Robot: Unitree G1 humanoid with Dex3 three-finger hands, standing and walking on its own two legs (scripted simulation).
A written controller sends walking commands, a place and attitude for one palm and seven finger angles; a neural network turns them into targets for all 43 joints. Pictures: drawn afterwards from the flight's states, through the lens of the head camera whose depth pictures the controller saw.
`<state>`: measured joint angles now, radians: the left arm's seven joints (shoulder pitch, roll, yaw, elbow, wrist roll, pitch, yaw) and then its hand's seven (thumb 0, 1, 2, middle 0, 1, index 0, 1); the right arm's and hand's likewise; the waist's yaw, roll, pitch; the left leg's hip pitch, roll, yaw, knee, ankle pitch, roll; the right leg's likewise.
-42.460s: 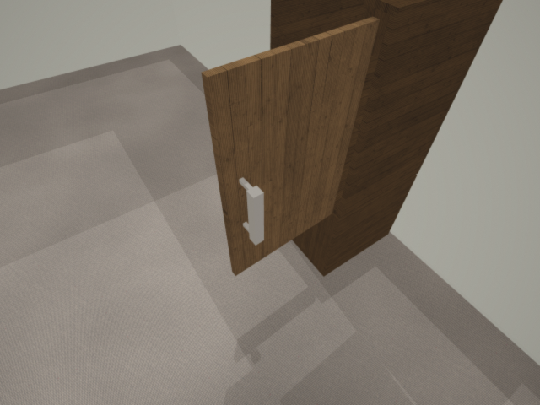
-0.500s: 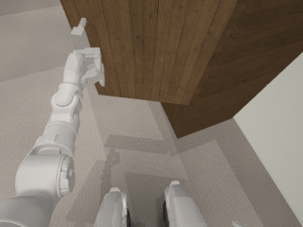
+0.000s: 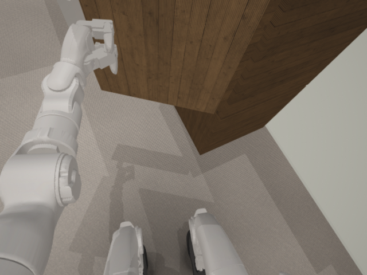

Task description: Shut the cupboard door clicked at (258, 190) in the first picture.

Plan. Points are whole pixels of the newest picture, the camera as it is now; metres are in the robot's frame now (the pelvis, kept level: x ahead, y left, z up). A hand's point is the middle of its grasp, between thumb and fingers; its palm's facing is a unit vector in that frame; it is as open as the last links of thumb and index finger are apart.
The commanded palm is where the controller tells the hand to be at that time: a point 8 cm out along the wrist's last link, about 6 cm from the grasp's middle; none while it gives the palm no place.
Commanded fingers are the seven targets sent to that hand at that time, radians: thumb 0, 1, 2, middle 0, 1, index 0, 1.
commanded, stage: push the door shut along its arc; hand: left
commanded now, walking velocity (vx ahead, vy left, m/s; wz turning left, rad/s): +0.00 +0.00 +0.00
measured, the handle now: (84, 26) +0.63 +0.13 +0.07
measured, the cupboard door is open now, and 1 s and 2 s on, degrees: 54 45 45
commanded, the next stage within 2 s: pull the fist back off the door in 0.48 s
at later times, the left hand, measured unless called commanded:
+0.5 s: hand (137, 32) +0.59 +0.02 +0.08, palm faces -0.42 -0.91 -0.03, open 3.1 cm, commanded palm +0.61 +0.06 +0.07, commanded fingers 0.00 0.90 0.90 -1.30 -1.50 -1.30 -1.50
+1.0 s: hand (138, 35) +0.58 +0.02 +0.09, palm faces -0.06 -1.00 +0.00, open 3.1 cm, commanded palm +0.55 +0.07 +0.07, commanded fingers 0.00 0.90 0.90 -1.30 -1.50 -1.30 -1.50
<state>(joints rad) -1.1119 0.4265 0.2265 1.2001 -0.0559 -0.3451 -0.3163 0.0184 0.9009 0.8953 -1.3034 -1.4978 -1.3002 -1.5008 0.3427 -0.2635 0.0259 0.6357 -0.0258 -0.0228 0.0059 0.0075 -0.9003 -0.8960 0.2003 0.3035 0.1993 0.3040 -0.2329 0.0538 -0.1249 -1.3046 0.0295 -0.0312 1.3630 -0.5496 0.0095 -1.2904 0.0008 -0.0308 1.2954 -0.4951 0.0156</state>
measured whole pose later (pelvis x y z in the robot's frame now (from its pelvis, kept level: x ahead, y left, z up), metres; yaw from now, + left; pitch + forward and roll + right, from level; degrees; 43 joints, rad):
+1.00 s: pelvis +0.01 -0.02 +0.01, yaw +0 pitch +30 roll -2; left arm -1.18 0.32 0.31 1.23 0.04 -0.34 0.07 0.02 0.90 0.89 -1.30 -1.50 -1.30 -1.50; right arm 0.40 -0.23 0.02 0.63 -0.08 -0.03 0.08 0.01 -0.90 -0.90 0.20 0.30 0.20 0.30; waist -0.27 0.07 -0.14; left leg -1.30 0.05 -0.04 1.32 -0.54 -0.02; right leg -1.30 0.02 -0.03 1.26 -0.49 -0.01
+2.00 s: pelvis +0.03 -0.02 +0.09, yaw +2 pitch +12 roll +0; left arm -0.35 0.17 0.05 0.52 -0.14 -0.39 -0.06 0.02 0.90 0.90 -1.31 -1.50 -1.30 -1.50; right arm 0.32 -0.25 0.00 0.59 0.03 0.00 -0.03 0.01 -0.90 -0.90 0.20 0.30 0.20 0.30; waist -0.05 0.03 -0.11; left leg -0.71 0.02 -0.02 0.93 -0.44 -0.02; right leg -0.72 0.00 -0.03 0.92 -0.41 -0.01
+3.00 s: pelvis +0.05 +0.00 +0.14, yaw +2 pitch -4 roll +0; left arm 0.43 0.32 0.35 -0.33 -0.05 -0.06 0.12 0.01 0.89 0.89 -0.25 -0.34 -0.24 -0.34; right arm 0.20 -0.23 0.01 0.64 0.00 -0.10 -0.10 0.02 -0.90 -0.90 0.20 0.30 0.20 0.30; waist 0.08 0.07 0.03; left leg -0.10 0.00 0.00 0.43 -0.26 0.01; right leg -0.11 -0.03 -0.01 0.42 -0.24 0.02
